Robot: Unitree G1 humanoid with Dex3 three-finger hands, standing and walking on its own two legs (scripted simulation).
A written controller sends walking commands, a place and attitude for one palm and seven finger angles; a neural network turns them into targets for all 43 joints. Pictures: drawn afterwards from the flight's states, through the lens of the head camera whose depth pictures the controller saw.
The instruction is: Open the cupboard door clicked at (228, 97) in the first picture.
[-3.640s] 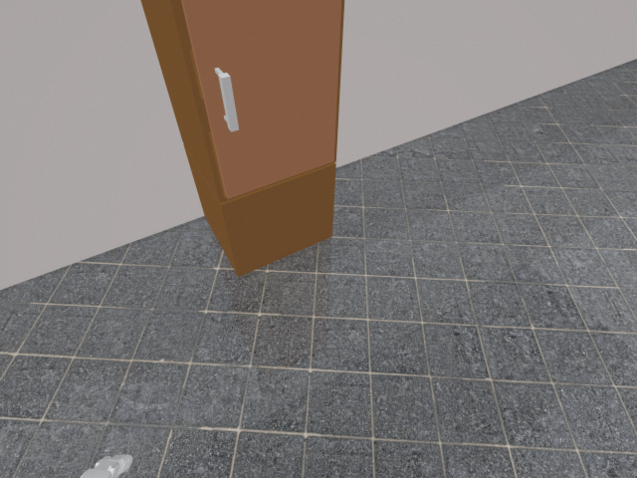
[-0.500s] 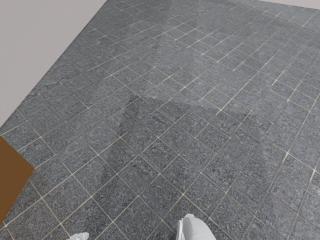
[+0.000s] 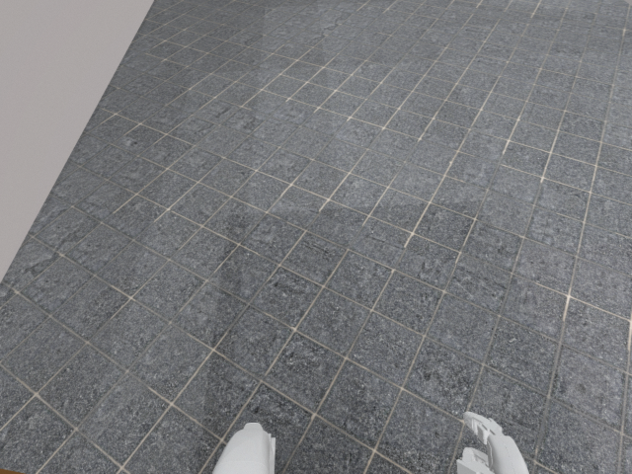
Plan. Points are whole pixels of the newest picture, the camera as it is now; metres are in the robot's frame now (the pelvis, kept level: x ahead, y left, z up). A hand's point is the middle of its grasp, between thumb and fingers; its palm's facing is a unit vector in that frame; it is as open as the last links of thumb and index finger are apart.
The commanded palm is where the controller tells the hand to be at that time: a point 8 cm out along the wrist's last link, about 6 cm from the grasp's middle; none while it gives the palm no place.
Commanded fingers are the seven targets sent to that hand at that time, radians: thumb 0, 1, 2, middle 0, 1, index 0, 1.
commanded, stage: walk to a spot facing it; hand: left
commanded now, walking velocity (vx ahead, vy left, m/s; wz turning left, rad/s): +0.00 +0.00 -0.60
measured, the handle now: out of the picture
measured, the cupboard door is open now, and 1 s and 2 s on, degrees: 0 0 0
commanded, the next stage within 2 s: none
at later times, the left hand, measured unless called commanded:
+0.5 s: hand (201, 385) +0.26 +0.23 -0.16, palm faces -0.27 -0.94 -0.21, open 7.4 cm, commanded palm none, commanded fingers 0.00 0.90 0.90 -0.20 -0.30 -0.20 -0.30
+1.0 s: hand (264, 358) +0.31 +0.13 -0.16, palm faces -0.56 -0.80 -0.22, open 7.4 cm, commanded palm none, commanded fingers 0.00 0.90 0.90 -0.20 -0.30 -0.20 -0.30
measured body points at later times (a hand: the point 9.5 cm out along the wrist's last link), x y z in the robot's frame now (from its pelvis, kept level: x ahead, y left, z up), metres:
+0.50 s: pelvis +0.10 +0.06 +0.00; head +0.14 +0.06 +0.45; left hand +0.27 +0.28 -0.14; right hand +0.06 -0.19 -0.14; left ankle +0.14 +0.15 -0.74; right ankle +0.08 -0.09 -0.67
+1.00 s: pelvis +0.12 +0.03 +0.00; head +0.15 +0.01 +0.44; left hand +0.34 +0.17 -0.14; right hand +0.06 -0.23 -0.14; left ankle +0.21 +0.14 -0.70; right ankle +0.08 -0.08 -0.74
